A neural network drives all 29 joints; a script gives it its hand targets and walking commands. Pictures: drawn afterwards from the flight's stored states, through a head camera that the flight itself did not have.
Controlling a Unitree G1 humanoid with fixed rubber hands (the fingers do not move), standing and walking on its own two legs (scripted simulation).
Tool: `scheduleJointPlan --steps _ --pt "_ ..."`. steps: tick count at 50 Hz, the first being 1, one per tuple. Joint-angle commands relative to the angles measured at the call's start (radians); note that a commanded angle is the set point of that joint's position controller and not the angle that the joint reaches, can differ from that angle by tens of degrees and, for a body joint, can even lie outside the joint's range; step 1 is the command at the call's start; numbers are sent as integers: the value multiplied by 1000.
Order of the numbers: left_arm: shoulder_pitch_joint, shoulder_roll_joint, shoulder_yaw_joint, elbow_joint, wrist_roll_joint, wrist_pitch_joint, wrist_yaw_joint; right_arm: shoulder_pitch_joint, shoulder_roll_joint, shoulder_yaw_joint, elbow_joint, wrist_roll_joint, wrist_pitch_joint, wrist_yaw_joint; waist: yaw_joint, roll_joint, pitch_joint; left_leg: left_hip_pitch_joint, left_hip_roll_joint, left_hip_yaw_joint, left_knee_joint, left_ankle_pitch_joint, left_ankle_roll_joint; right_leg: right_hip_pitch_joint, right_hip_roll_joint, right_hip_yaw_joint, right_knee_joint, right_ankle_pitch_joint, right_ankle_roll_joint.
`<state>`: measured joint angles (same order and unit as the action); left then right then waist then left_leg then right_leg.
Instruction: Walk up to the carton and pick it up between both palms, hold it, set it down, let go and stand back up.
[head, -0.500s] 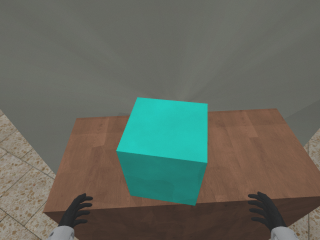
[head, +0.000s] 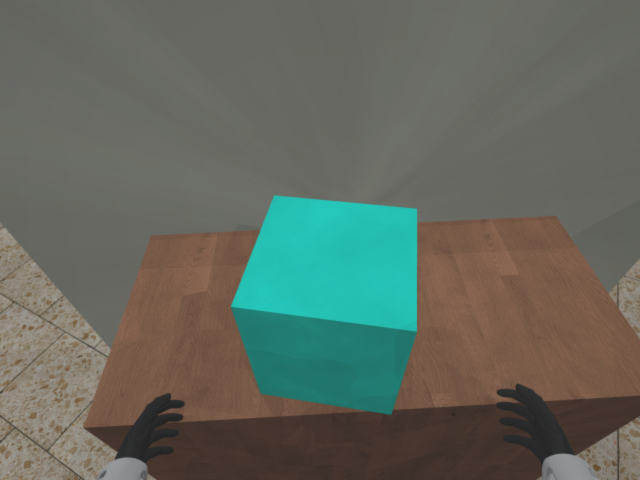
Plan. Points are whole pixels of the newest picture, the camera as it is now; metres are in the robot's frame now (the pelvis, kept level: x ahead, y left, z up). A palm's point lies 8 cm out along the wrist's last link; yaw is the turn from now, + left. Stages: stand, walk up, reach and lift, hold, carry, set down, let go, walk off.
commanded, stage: stand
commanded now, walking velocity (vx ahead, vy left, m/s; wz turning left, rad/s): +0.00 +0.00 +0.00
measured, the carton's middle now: (333, 307) +0.37 -0.01 -0.02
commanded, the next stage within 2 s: none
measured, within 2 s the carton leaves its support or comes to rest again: neither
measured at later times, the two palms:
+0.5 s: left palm (132, 464) +0.18 +0.26 -0.06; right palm (554, 456) +0.15 -0.27 -0.05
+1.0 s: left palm out of the picture +0.15 +0.26 -0.07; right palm out of the picture +0.12 -0.27 -0.06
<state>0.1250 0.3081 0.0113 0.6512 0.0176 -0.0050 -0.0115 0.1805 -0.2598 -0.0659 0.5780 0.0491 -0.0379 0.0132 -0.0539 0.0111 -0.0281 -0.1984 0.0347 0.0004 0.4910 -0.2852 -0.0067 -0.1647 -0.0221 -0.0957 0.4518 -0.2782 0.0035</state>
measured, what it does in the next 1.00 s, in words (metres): stands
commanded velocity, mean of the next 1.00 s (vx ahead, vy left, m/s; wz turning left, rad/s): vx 0.00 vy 0.00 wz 0.00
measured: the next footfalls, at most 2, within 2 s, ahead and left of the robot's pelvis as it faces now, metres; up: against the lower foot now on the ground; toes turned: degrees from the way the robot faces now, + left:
none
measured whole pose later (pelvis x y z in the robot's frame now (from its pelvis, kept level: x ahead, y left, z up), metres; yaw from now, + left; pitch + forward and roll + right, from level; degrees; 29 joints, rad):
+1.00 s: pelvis -0.02 +0.00 +0.00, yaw +0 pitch -2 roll -1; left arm 0.13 0.31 0.01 0.73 0.01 -0.01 -0.01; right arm 0.19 -0.26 -0.07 0.62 0.05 -0.04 0.01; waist -0.05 0.01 -0.02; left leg -0.20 0.03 0.00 0.49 -0.25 -0.01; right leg -0.16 -0.02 -0.10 0.45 -0.24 0.00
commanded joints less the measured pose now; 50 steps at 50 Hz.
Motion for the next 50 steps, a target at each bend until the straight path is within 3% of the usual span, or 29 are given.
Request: scheduleJointPlan --steps 1,6,7,9,11,12,14,15,16,17,18,21,22,23,25,26,29,30,33,34,35,36,39,40,41,44,45,49,50 --pt "4 230 77 4 8 -44 -1 -20 -259 -34 24 -94 -13 -24 54 104 -57 35 83 -23 -65 332 25 25 -94 84 -30 322 -36" --pt "11 197 66 16 -4 -55 -2 -7 -271 -32 57 -91 -15 -22 63 106 -75 48 96 -44 -70 355 29 33 -102 104 -32 317 -42" --pt "-17 213 70 9 -1 -50 -3 2 -274 -30 48 -87 -14 -26 45 78 -55 48 87 -29 -81 338 19 24 -94 97 -54 308 -40" --pt "17 223 75 22 -7 -51 -2 -16 -270 -34 51 -92 -18 -21 60 124 -60 51 88 -28 -74 361 23 26 -99 101 -35 345 -38" --pt "-18 223 72 1 -2 -50 2 -15 -263 -38 47 -81 -17 -18 46 65 -114 104 91 -21 -62 421 17 37 -93 77 -22 398 -38" --pt "-1 223 78 24 -9 -49 0 -8 -294 -42 55 -88 -17 -25 53 115 -76 65 93 -26 -58 466 25 39 -93 95 -22 392 -48" --pt "-16 224 75 14 2 -52 3 -21 -260 -37 45 -89 -17 -25 45 80 -59 92 87 -20 -57 440 11 1 -96 85 -33 388 -44" --pt "0 206 68 18 -9 -55 0 -15 -272 -33 47 -91 -21 -25 62 133 -103 79 89 -15 -52 479 18 46 -97 85 -24 392 -42" --pt "3 198 62 26 -7 -53 -1 -33 -273 -39 45 -86 -15 -27 58 100 -94 65 89 -28 -57 448 21 49 -93 78 -21 397 -40" --pt "11 195 68 20 -7 -49 -7 -9 -260 -30 52 -85 -11 -25 67 122 -71 55 88 -21 -66 429 15 56 -101 86 -38 383 -35" --pt "-39 206 63 18 2 -50 0 -22 -259 -39 47 -80 -9 -27 43 101 -65 60 90 -25 -85 411 10 39 -99 80 -36 370 -35" --pt "-3 228 79 20 2 -52 1 -30 -269 -36 54 -89 -9 -31 64 125 -93 71 98 -26 -74 406 20 60 -111 95 -31 405 -52" --pt "2 208 65 32 -4 -54 1 -28 -247 -25 58 -88 -11 -32 75 72 -96 65 92 -40 -73 452 25 85 -106 85 -25 411 -40" --pt "7 226 74 23 -7 -54 7 -18 -252 -33 48 -83 -14 -27 55 118 -90 81 88 -23 -71 420 19 55 -111 94 -29 433 -44" --pt "4 217 70 36 -2 -48 3 -13 -250 -28 54 -90 -19 -30 60 89 -62 78 104 -30 -70 409 22 38 -102 75 -40 384 -41" --pt "1 205 67 41 -3 -54 3 -31 -271 -35 53 -90 -17 -28 63 122 -65 68 91 -19 -78 377 18 43 -106 93 -63 378 -36" --pt "-2 212 64 48 -10 -50 0 4 -282 -39 67 -82 -14 -25 48 89 -73 79 91 -27 -95 355 23 37 -102 89 -56 355 -38" --pt "4 211 70 51 -4 -49 1 -22 -270 -36 74 -93 -14 -25 67 90 -56 82 92 -21 -85 357 21 28 -105 88 -63 339 -40" --pt "2 231 77 56 -2 -56 6 0 -249 -30 75 -95 -17 -25 57 114 4 31 87 -23 -97 315 20 22 -106 96 -69 321 -40" --pt "-11 216 71 49 -2 -58 7 -14 -263 -33 71 -89 -13 -27 58 52 -45 57 99 -42 -93 321 26 26 -103 89 -53 311 -48" --pt "3 199 61 57 -11 -57 -2 -10 -287 -38 78 -84 -11 -28 53 92 -76 78 87 -32 -92 320 25 38 -101 93 -64 316 -45" --pt "-7 191 57 48 -3 -54 -3 -44 -288 -40 59 -90 -15 -21 64 99 -46 56 92 -30 -95 316 22 36 -103 87 -69 323 -36" --pt "-20 222 64 68 -6 -45 0 2 -266 -37 84 -91 -17 -28 43 108 -26 43 93 -25 -93 297 21 36 -109 94 -77 319 -37" --pt "-34 220 71 54 -3 -52 2 -20 -258 -29 79 -84 -19 -27 49 66 -47 38 97 -30 -92 331 23 68 -114 97 -70 357 -33" --pt "-37 224 72 70 -8 -48 3 -32 -260 -33 78 -91 -20 -27 46 130 -9 28 88 -32 -104 308 22 35 -112 108 -70 355 -41" --pt "-41 224 72 61 2 -52 -1 -1 -255 -23 83 -90 -21 -23 38 113 -28 23 89 -47 -120 242 24 51 -105 101 -78 282 -39" --pt "-13 217 70 70 -7 -53 -4 -21 -276 -30 91 -84 -17 -22 63 96 -12 19 98 -49 -128 246 25 39 -106 96 -72 281 -37" --pt "-22 210 71 87 -3 -57 -2 -27 -265 -28 101 -91 -18 -21 61 75 -18 44 101 -60 -104 285 26 26 -106 99 -80 272 -41" --pt "-32 224 68 87 0 -51 -1 -15 -267 -34 94 -87 -19 -22 44 70 -16 32 88 -39 -126 243 17 41 -100 96 -96 270 -38"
